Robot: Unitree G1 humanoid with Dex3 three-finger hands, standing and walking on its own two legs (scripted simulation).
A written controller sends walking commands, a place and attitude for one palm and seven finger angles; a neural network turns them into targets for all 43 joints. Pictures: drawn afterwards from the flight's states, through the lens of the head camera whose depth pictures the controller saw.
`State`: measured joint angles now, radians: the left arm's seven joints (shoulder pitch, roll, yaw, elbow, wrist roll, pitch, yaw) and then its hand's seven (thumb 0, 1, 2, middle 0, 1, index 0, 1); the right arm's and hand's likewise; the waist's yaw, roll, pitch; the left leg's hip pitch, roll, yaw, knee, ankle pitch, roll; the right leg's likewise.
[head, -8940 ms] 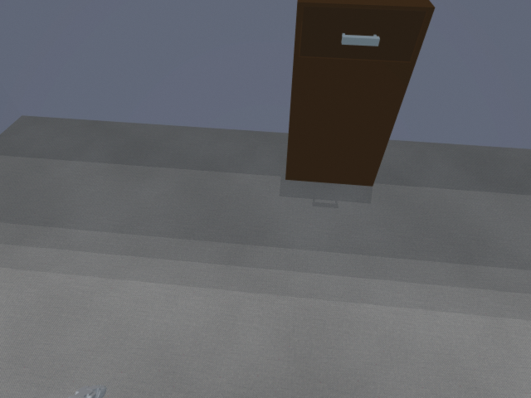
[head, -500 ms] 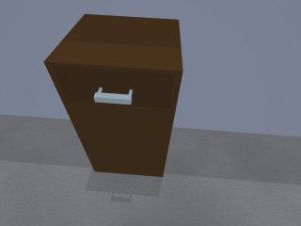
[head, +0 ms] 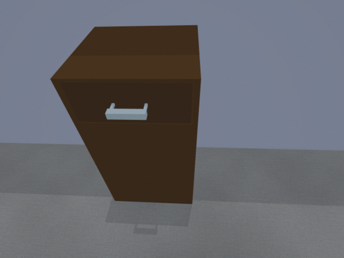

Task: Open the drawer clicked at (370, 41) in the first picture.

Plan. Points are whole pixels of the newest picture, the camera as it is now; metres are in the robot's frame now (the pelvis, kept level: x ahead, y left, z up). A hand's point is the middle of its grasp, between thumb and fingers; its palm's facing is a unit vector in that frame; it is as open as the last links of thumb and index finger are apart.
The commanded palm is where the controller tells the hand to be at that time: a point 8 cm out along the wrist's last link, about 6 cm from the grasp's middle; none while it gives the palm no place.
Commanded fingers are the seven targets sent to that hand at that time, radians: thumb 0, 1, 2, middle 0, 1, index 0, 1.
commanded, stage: look again from close up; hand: left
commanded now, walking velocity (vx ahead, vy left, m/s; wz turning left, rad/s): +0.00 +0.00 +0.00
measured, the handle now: (127, 110) +0.57 +0.19 +0.02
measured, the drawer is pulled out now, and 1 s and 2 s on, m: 0.00 0.00 0.00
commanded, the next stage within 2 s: shuffle to correct the standing spot in 0.20 s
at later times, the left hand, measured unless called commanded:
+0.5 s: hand out of the picture -0.01 +0.14 -0.17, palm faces +0.06 -0.98 -0.18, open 7.3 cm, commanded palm none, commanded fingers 0.00 0.90 0.90 -0.20 -0.30 -0.20 -0.30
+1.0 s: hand out of the picture +0.07 +0.16 -0.17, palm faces +0.06 -0.96 -0.25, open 7.3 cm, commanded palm none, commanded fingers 0.00 0.90 0.90 -0.20 -0.30 -0.20 -0.30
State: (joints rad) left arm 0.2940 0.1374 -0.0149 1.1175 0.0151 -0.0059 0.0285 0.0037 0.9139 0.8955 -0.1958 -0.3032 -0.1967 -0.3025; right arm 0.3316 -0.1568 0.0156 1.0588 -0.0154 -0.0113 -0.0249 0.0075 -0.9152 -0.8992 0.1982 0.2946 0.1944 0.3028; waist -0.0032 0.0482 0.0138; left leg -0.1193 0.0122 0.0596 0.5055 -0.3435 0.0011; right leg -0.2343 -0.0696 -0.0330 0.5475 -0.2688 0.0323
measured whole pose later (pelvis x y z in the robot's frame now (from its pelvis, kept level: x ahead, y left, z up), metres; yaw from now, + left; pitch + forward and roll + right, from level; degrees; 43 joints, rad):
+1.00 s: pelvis +0.03 -0.02 +0.00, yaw +1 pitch +0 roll +1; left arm 0.22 0.15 0.03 1.06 0.02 -0.01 0.05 0.01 0.92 0.90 -0.20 -0.30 -0.20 -0.30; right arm 0.25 -0.16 -0.02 1.09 -0.01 0.00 -0.05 0.02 -0.93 -0.90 0.20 0.29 0.20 0.30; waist 0.01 0.03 0.06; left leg -0.13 0.04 0.06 0.52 -0.37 -0.03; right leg -0.25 -0.06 -0.06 0.59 -0.34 0.01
